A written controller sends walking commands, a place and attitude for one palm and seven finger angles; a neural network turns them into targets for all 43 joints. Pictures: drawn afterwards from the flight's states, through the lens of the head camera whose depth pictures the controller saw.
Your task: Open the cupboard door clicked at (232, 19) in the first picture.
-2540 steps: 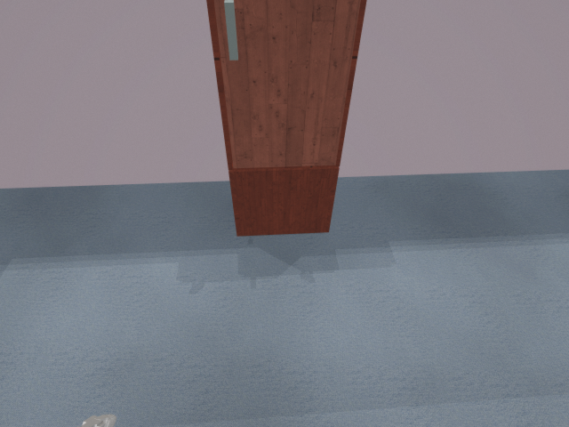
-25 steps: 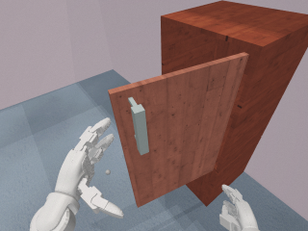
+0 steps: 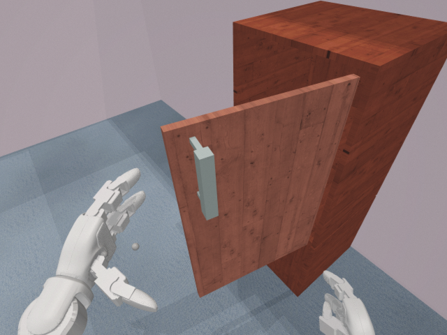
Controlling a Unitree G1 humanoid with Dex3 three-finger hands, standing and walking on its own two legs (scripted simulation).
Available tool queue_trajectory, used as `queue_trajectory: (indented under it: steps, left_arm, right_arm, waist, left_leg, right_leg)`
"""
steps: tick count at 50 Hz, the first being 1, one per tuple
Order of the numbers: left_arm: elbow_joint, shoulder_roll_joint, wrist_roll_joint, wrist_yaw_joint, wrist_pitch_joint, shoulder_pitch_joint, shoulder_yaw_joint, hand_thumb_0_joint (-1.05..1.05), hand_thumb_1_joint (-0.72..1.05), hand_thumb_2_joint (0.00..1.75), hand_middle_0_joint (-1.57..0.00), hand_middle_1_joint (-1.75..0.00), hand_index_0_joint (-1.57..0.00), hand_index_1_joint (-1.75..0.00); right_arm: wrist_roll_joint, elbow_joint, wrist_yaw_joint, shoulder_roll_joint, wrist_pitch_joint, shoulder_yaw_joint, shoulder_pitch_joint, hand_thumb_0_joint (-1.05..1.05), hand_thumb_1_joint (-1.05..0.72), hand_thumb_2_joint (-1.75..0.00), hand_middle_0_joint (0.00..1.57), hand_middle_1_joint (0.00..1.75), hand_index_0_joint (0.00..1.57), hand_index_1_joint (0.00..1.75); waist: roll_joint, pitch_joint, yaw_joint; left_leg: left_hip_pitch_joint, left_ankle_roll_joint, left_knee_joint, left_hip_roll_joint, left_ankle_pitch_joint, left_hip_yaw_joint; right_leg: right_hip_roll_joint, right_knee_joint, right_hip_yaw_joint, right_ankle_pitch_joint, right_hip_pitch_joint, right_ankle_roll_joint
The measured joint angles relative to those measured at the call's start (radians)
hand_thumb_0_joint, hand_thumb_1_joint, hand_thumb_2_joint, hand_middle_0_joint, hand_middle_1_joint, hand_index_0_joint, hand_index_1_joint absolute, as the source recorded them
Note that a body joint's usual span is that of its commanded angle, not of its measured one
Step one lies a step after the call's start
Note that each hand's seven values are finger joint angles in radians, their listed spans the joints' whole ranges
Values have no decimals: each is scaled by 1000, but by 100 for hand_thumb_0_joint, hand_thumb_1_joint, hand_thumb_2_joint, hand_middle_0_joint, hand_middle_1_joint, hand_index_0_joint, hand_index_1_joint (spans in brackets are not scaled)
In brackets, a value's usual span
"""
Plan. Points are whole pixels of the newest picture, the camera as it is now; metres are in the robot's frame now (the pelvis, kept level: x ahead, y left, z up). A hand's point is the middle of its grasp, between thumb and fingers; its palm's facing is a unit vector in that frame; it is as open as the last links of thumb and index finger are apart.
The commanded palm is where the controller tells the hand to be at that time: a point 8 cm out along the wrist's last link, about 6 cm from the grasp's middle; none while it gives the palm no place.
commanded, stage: draw the hand back to the body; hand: left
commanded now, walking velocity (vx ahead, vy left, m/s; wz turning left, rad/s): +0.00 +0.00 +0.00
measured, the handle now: (202, 178) +0.33 +0.07 +0.16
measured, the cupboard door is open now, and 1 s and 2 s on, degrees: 78 78 78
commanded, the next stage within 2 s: step back with the hand held close in 1.36 s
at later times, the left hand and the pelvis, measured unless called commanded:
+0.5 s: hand (86, 250) +0.19 +0.21 +0.15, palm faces +0.29 -0.91 -0.31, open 14.7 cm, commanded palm +0.14 +0.26 +0.17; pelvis +0.00 +0.00 +0.01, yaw +0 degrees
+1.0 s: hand (53, 226) +0.21 +0.27 +0.16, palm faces +0.44 -0.81 -0.39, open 8.9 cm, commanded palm +0.16 +0.31 +0.18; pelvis +0.02 +0.02 +0.01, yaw -1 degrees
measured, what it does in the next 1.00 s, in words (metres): stands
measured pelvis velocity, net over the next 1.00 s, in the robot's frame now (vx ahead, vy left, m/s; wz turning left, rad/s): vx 0.02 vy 0.02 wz -0.02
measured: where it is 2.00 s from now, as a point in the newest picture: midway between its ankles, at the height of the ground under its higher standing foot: outside the picture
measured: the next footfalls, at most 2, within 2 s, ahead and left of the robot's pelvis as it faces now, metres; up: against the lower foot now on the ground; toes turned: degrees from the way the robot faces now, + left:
none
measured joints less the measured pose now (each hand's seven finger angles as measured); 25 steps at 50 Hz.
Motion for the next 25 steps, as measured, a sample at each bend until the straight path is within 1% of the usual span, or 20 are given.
queue_trajectory:
  steps: [4, 8, 15, 16, 17, 19, 22, 25]
  left_arm:
    - [15, 10, -29, -21, 4, -1, 46, -1, -50, 30, -15, -30, -15, -30]
    - [31, 19, -44, -46, -1, -10, 72, -1, -50, 30, -15, -30, -15, -30]
    - [72, 47, -71, -87, -7, -27, 125, -1, -47, 32, -15, -30, -15, -30]
    - [71, 57, -35, -56, -24, -24, 120, -1, -45, 32, -15, -30, -15, -30]
    - [66, 66, 6, -6, -55, -14, 114, -1, -44, 33, -15, -30, -15, -30]
    - [57, 64, 63, 84, -118, 21, 113, -1, -39, 35, -16, -30, -16, -30]
    - [48, 51, 119, 172, -183, 62, 106, -1, -31, 38, -16, -30, -16, -30]
    - [47, 48, 154, 224, -227, 86, 95, -1, -22, 42, -16, -30, -16, -30]
  right_arm:
    - [6, 8, -6, -8, -11, 1, 1, 1, -90, -90, 20, 30, 21, 30]
    - [10, 17, -12, -18, -31, 0, -1, 1, -90, -90, 20, 30, 21, 30]
    - [16, 29, -20, -21, -59, 0, -7, 1, -90, -90, 20, 30, 21, 30]
    - [9, 28, -21, -19, -61, -3, -8, 1, -90, -90, 20, 30, 21, 30]
    - [-2, 28, -22, -15, -64, -7, -10, 1, -90, -90, 20, 30, 21, 30]
    - [-17, 27, -19, -5, -64, -15, -15, 1, -90, -90, 20, 30, 21, 30]
    - [-30, 28, -17, 3, -55, -28, -14, 1, -90, -90, 20, 30, 21, 30]
    - [-39, 44, -17, 2, -47, -36, -5, 1, -90, -90, 20, 30, 21, 30]
  waist:
    - [4, 1, 6]
    - [8, 3, 12]
    - [3, 4, 12]
    - [2, 7, 13]
    - [1, 11, 12]
    - [-4, 21, 8]
    - [-9, 46, 13]
    - [-8, 63, 22]
  left_leg:
    - [2, 0, 2, 2, 1, -5]
    - [2, 1, 4, 2, 2, -10]
    - [6, 2, -4, 1, 9, -11]
    - [7, 2, -6, 2, 9, -10]
    - [8, 1, -8, 4, 10, -9]
    - [6, 0, -15, 7, 14, -5]
    - [9, 1, -28, 10, 21, 1]
    - [18, 4, -44, 6, 29, 3]
  right_leg:
    - [2, -10, -5, 6, 10, 1]
    - [3, -18, -10, 11, 17, 2]
    - [2, -29, -11, 18, 21, 2]
    - [4, -32, -10, 20, 23, 2]
    - [6, -36, -9, 23, 24, 1]
    - [9, -47, -5, 30, 22, 1]
    - [13, -66, 1, 43, 26, 1]
    - [10, -81, 3, 50, 34, 4]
